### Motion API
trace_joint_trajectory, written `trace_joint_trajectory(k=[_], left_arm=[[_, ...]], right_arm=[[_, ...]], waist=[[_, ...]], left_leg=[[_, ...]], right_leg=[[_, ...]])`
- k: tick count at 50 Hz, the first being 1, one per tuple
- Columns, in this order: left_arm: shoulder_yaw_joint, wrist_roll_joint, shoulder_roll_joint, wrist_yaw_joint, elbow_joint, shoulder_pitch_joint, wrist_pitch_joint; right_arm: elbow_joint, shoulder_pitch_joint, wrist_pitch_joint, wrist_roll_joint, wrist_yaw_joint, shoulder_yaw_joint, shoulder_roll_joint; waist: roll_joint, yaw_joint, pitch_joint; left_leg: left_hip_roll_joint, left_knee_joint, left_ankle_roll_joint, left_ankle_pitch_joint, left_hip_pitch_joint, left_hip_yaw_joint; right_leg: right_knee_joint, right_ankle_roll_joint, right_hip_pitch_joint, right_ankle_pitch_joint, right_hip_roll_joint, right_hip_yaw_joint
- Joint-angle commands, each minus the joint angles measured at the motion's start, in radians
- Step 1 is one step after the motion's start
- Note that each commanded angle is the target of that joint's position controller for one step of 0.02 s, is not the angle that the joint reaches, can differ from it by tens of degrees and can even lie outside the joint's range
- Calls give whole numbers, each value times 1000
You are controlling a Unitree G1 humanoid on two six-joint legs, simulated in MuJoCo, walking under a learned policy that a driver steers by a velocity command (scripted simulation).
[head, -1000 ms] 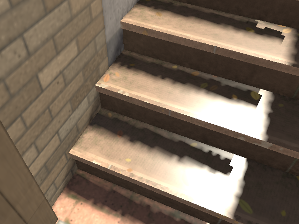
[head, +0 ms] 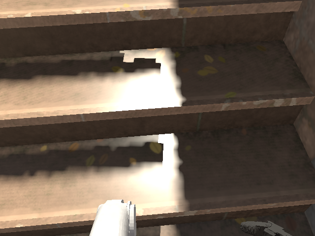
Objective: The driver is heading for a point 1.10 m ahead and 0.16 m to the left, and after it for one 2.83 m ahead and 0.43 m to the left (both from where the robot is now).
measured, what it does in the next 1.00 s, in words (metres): climbs: left foot 0.17 m higher, then right foot 0.18 m higher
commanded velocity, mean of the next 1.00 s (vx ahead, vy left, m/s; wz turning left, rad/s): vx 0.50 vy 0.00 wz -0.07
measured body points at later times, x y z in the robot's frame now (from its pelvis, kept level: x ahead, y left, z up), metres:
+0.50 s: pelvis +0.27 +0.09 +0.18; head +0.26 +0.11 +0.63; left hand +0.49 +0.25 +0.09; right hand +0.12 -0.07 +0.04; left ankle +0.23 +0.15 -0.56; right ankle +0.35 -0.07 -0.19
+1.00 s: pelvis +0.54 +0.08 +0.34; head +0.53 +0.09 +0.79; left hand +0.44 +0.28 +0.18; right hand +0.70 -0.15 +0.23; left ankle +0.58 +0.23 -0.06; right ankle +0.50 -0.01 -0.38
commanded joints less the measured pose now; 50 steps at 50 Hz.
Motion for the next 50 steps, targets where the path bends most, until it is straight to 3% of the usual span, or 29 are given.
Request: trace_joint_trajectory(k=[1,2,4,5,6,7,9,11,12,13,14,16,18,20,22,26,29,31,33,35,37,38,39,40,41,44,46,47,50], left_arm=[[45,-48,230,24,-85,-116,3],[67,-41,304,13,-95,-126,-17],[107,-14,436,-17,-61,-182,-14],[109,-22,400,-12,-70,-228,-19],[47,28,96,-20,-104,-202,-33],[35,50,77,-79,-46,23,-77],[22,26,48,-125,-131,-235,-59],[-8,18,5,-133,-181,-340,-10],[-10,1,24,-128,-189,-325,-4],[-9,56,31,-138,-208,-365,1],[-10,55,35,-143,-210,-373,-3],[-33,34,-3,-148,-246,-366,-4],[-24,19,51,-161,-255,-400,1],[-41,49,25,-162,-247,-451,15],[-66,57,-9,-125,-266,-524,13],[-71,39,15,-119,-333,-692,32],[-79,61,-30,-130,-411,-946,78],[-89,82,-71,-154,-378,-802,101],[-72,87,-18,-178,-376,-777,126],[-57,86,19,-172,-359,-700,114],[-45,73,38,-143,-284,-513,107],[-16,62,123,-127,-141,-185,114],[11,104,177,-124,-44,48,115],[25,131,151,-107,-7,153,75],[21,112,128,-107,29,5,30],[-46,83,-106,-140,87,-290,-13],[-50,85,-114,-139,92,-285,-36],[-46,108,-90,-132,104,-238,-37],[-55,177,-61,-128,112,-186,-49]], right_arm=[[-313,-283,-51,-73,24,83,50],[-244,-104,-50,-57,16,38,7],[-144,296,-15,-33,-30,-80,-248],[-59,470,0,-31,-36,-108,-338],[93,561,2,-62,-22,-102,-440],[76,585,-1,-109,-18,-72,-321],[143,399,2,-31,-3,-64,-148],[246,305,10,-46,2,-30,-1],[295,306,21,-42,6,-24,21],[251,160,38,-59,9,-22,-3],[313,258,41,-92,17,-3,44],[387,332,18,-139,36,-9,-10],[327,225,-9,-138,34,-19,-70],[408,449,-12,-133,31,-7,-51],[485,609,0,-150,51,6,-32],[522,618,-4,-172,76,22,-27],[598,800,2,-138,91,34,-11],[550,630,-3,-101,108,39,-27],[529,558,-31,-61,120,30,-142],[529,583,-30,-8,110,-20,-241],[535,519,3,-37,127,-79,-310],[500,593,6,-144,151,-58,-195],[495,560,30,-123,173,-47,-81],[492,477,40,-54,175,-59,-46],[436,339,36,-36,143,-63,-22],[311,221,59,-54,82,-46,7],[281,213,86,-56,80,-31,33],[258,139,87,-38,81,-16,43],[168,-27,67,-17,69,13,41]], waist=[[90,-67,2],[-83,-128,-185],[-215,-371,-453],[-91,-426,-403],[692,-241,-383],[647,-182,-565],[214,-109,-207],[-26,-10,-20],[23,2,18],[129,-12,166],[82,-19,96],[42,28,11],[79,42,-67],[160,-33,-31],[90,-86,34],[112,-90,16],[198,-172,32],[217,-35,-32],[259,57,-167],[318,79,-191],[310,145,-244],[52,139,-560],[-237,209,-524],[-111,230,-287],[-43,156,-79],[119,-64,-123],[59,-123,-80],[-25,-113,-61],[14,-117,-44]], left_leg=[[58,-650,29,437,644,97],[-46,-583,31,526,1075,134],[-107,-788,53,326,1280,25],[-72,-1107,102,319,1322,-179],[189,-1482,202,713,1359,-715],[307,-1661,264,952,1458,-1056],[248,-1705,225,417,1201,-909],[179,-1656,173,75,867,-654],[176,-1707,184,50,847,-596],[150,-1720,218,86,703,-515],[145,-1728,226,189,768,-492],[123,-1742,150,280,825,-334],[52,-1805,120,334,736,-139],[104,-1803,189,362,917,-234],[181,-1773,219,314,1204,-327],[166,-1901,177,332,1130,-247],[216,-2026,208,608,1113,-245],[202,-1967,235,1228,1026,-82],[238,-1879,299,2045,1060,-61],[261,-1774,261,2353,1437,-72],[261,-1546,210,2555,1518,-107],[190,-1258,195,2310,1088,-182],[-100,-800,137,811,696,-221],[-143,-271,185,816,434,-441],[-148,-27,217,795,177,-430],[-102,27,320,743,145,-370],[-55,69,307,581,73,-237],[-55,270,311,449,-8,-184],[-4,158,341,525,-60,-130]], right_leg=[[-404,-129,-643,520,-182,4],[-334,-143,-624,1126,-185,0],[105,-58,-227,1928,-188,-34],[457,-45,-209,1723,-171,29],[925,-29,-381,195,177,80],[1278,-55,-463,58,250,294],[1412,-59,-680,139,147,29],[1505,-88,-703,256,35,-28],[1630,-95,-772,237,20,-77],[1705,-186,-985,321,57,50],[1756,-249,-1074,352,63,52],[1704,-297,-1194,458,42,11],[1628,-224,-1091,494,25,-153],[1974,-176,-1350,373,19,-179],[1953,-200,-1703,325,-16,-79],[1695,-200,-1661,454,-116,-255],[1582,-169,-1578,353,-142,-401],[1402,-192,-1226,269,-109,-464],[1226,-128,-915,177,1,-493],[866,-67,-906,-16,91,-525],[570,-95,-690,71,97,-430],[605,-250,-33,502,-19,-105],[205,-447,147,514,-257,427],[66,-382,-34,181,-310,608],[101,-319,-164,25,-280,505],[87,-210,-336,350,-192,44],[26,-185,-363,380,-160,-140],[-19,-200,-384,293,-167,-131],[-84,-159,-498,116,-144,-183]])
Keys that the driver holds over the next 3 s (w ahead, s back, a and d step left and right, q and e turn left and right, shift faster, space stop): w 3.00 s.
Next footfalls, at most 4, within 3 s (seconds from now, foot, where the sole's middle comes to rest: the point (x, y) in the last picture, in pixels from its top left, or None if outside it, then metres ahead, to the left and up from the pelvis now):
0.10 left None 0.27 0.15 -0.60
0.72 right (175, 176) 0.54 -0.01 -0.42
1.16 left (109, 84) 0.79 0.21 -0.25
1.70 right None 1.08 -0.02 -0.07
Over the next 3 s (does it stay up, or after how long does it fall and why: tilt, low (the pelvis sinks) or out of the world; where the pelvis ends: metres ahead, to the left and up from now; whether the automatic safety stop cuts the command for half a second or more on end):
stays up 1.56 0.03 0.99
